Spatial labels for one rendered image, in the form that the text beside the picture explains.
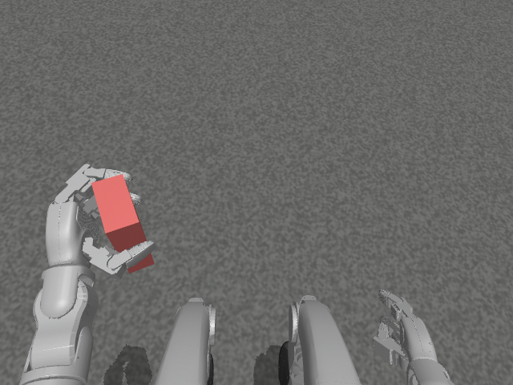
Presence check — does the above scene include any left robot hand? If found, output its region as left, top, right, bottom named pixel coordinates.
left=45, top=164, right=156, bottom=280

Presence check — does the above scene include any left robot arm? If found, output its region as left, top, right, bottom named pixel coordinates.
left=19, top=264, right=99, bottom=385

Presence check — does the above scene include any carton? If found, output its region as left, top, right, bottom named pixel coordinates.
left=91, top=174, right=155, bottom=273

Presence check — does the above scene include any right robot hand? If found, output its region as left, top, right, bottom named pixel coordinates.
left=374, top=290, right=438, bottom=372

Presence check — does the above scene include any right robot arm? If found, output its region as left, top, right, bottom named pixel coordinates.
left=406, top=359, right=455, bottom=385

